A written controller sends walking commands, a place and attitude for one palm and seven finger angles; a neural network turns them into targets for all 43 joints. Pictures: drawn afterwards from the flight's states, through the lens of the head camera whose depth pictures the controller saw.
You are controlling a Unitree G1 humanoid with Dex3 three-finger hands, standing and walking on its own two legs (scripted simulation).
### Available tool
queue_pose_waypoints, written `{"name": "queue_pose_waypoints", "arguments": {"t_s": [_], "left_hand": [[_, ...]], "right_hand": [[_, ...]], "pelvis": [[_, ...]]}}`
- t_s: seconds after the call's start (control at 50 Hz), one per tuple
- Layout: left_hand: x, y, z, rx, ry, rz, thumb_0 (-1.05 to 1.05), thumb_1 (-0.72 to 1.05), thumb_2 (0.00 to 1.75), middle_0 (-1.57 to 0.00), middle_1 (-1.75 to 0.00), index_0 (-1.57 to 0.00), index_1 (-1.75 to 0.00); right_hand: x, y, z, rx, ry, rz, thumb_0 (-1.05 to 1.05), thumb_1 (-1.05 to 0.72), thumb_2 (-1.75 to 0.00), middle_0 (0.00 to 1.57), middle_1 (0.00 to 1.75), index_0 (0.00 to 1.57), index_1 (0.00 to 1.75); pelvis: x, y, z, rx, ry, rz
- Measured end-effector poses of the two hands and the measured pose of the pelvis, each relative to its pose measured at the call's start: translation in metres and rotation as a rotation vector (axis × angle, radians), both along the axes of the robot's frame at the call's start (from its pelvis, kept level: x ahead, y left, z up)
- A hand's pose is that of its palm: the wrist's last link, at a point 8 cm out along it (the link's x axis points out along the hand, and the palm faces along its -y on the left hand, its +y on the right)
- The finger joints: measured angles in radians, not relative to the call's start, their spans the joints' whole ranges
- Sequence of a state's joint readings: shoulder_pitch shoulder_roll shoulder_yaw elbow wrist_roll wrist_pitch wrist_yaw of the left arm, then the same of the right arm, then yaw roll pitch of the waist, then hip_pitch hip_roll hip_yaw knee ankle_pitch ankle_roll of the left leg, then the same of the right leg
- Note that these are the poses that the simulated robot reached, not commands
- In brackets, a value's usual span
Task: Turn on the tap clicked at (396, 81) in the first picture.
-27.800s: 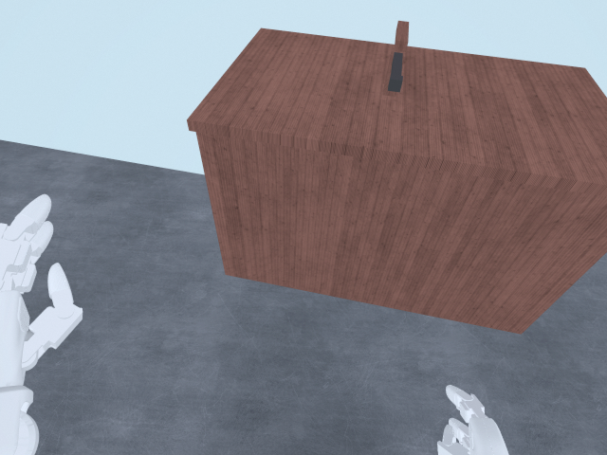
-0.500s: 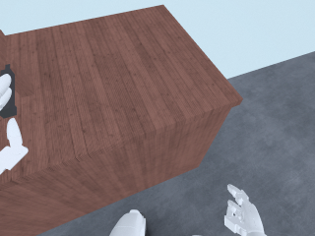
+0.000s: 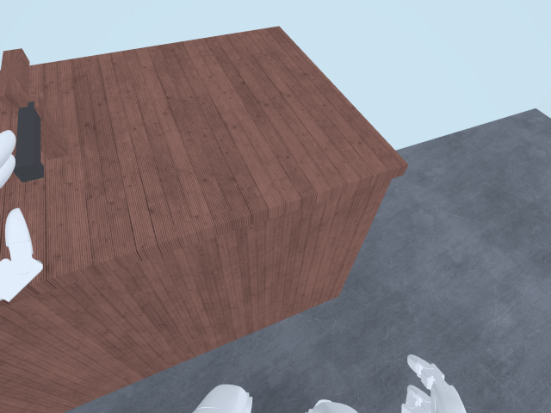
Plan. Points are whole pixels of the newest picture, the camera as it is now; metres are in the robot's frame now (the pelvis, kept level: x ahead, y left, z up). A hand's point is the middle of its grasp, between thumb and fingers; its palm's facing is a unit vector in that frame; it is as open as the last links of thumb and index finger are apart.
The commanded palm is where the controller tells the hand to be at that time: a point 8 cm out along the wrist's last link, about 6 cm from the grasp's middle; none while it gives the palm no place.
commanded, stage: come to a stop and stand still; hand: left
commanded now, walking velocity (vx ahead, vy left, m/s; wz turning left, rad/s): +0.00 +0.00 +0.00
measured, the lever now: (28, 167) +0.41 +0.38 +0.12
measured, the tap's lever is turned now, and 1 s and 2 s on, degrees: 0 0 0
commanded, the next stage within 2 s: look again from close up in 1.06 s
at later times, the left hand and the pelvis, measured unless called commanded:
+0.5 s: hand out of the picture +0.15 +0.28 +0.19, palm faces +0.34 -0.80 -0.50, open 7.4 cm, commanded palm +0.09 +0.31 +0.21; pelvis -0.07 +0.03 +0.02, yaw -1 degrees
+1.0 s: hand out of the picture +0.10 +0.30 +0.17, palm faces +0.41 -0.83 -0.38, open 7.4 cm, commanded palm +0.05 +0.34 +0.21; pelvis -0.10 +0.05 +0.03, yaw +2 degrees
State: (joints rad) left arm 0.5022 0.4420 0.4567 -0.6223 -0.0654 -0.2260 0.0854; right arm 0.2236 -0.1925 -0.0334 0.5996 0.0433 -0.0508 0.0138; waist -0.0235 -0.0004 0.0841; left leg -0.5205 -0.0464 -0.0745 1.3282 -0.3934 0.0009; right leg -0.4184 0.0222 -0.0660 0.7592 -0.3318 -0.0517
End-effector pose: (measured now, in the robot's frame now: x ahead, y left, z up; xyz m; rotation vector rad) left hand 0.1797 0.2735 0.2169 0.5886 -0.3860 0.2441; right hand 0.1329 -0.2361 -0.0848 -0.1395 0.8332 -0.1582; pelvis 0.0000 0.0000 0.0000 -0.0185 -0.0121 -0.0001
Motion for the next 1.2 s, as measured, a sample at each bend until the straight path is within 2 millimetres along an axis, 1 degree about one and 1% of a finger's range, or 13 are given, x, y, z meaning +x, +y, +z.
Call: {"name": "queue_pose_waypoints", "arguments": {"t_s": [0.1,0.16,0.24,0.34,0.4,0.52,0.6,0.72,0.82,0.92,1.04,1.14,1.2], "left_hand": [[-0.012,0.032,-0.029,-0.054,0.043,0.109,0.01,0.89,0.9,-0.21,-0.3,-0.22,-0.31],[-0.02,0.039,-0.037,-0.091,0.015,0.121,0.01,0.89,0.9,-0.21,-0.3,-0.22,-0.3],[-0.019,0.022,-0.017,-0.129,-0.034,0.076,0.02,0.89,0.9,-0.21,-0.3,-0.21,-0.3],[-0.026,-0.001,0.023,-0.023,-0.131,-0.077,0.02,0.89,0.9,-0.21,-0.3,-0.21,-0.3],[-0.044,0.012,0.024,0.027,-0.069,-0.068,0.01,0.89,0.9,-0.21,-0.3,-0.22,-0.3],[-0.076,0.054,-0.008,-0.05,0.106,0.093,0.01,0.89,0.9,-0.21,-0.3,-0.22,-0.31],[-0.093,0.063,-0.022,-0.155,0.07,0.127,0.01,0.89,0.9,-0.21,-0.3,-0.22,-0.3],[-0.1,0.063,0.0,-0.166,-0.022,0.122,0.02,0.89,0.9,-0.21,-0.3,-0.21,-0.3],[-0.108,0.065,0.019,-0.057,-0.048,0.143,0.02,0.89,0.9,-0.21,-0.3,-0.21,-0.3],[-0.116,0.068,-0.001,-0.121,0.063,0.168,0.01,0.89,0.9,-0.21,-0.3,-0.21,-0.3],[-0.117,0.069,-0.032,-0.219,0.143,0.168,0.01,0.89,0.9,-0.21,-0.3,-0.21,-0.3],[-0.111,0.068,-0.01,-0.158,0.074,0.146,0.02,0.89,0.9,-0.21,-0.3,-0.21,-0.3],[-0.1,0.08,0.026,0.026,-0.04,0.138,0.02,0.88,0.9,-0.21,-0.3,-0.22,-0.31]], "right_hand": [[-0.01,0.006,0.002,-0.053,0.011,0.029,0.01,-0.9,-0.9,0.2,0.3,0.2,0.3],[-0.016,0.012,0.005,-0.087,-0.014,0.03,0.01,-0.9,-0.9,0.2,0.3,0.2,0.3],[-0.025,0.026,0.021,-0.056,-0.091,0.01,0.01,-0.9,-0.9,0.2,0.3,0.2,0.3],[-0.038,0.036,0.008,0.014,-0.083,0.04,0.01,-0.9,-0.9,0.2,0.3,0.2,0.3],[-0.053,0.036,0.007,0.042,-0.041,-0.006,0.01,-0.9,-0.9,0.2,0.3,0.2,0.3],[-0.082,0.032,0.018,-0.027,0.023,-0.013,0.01,-0.9,-0.9,0.2,0.3,0.2,0.3],[-0.09,0.032,0.023,-0.125,0.011,0.036,0.01,-0.9,-0.9,0.2,0.3,0.2,0.3],[-0.083,0.054,0.034,-0.073,-0.082,0.068,0.01,-0.9,-0.9,0.2,0.3,0.2,0.3],[-0.071,0.072,0.026,0.025,-0.138,0.109,0.01,-0.9,-0.9,0.2,0.3,0.2,0.3],[-0.073,0.078,0.024,0.05,-0.091,0.122,0.01,-0.9,-0.9,0.2,0.3,0.2,0.3],[-0.08,0.07,0.029,-0.045,-0.048,0.136,0.01,-0.9,-0.9,0.2,0.3,0.2,0.3],[-0.078,0.069,0.032,-0.055,-0.049,0.132,0.01,-0.9,-0.9,0.2,0.3,0.2,0.3],[-0.073,0.072,0.03,-0.062,-0.058,0.177,0.01,-0.9,-0.9,0.2,0.3,0.2,0.3]], "pelvis": [[-0.017,0.006,-0.005,0.03,0.047,0.007],[-0.03,0.012,-0.008,0.091,0.036,-0.021],[-0.035,0.017,0.007,0.098,-0.008,-0.08],[-0.053,0.024,0.006,0.018,-0.051,0.039],[-0.06,0.026,0.009,0.018,-0.04,0.01],[-0.071,0.031,0.018,0.043,0.002,-0.012],[-0.078,0.044,0.015,0.039,-0.012,0.009],[-0.089,0.051,0.024,0.037,-0.05,0.031],[-0.095,0.048,0.02,0.019,-0.047,0.034],[-0.1,0.047,0.025,0.018,-0.021,0.039],[-0.104,0.052,0.025,0.032,-0.004,0.039],[-0.099,0.053,0.028,0.035,-0.015,0.04],[-0.097,0.051,0.028,0.021,-0.005,0.045]]}}
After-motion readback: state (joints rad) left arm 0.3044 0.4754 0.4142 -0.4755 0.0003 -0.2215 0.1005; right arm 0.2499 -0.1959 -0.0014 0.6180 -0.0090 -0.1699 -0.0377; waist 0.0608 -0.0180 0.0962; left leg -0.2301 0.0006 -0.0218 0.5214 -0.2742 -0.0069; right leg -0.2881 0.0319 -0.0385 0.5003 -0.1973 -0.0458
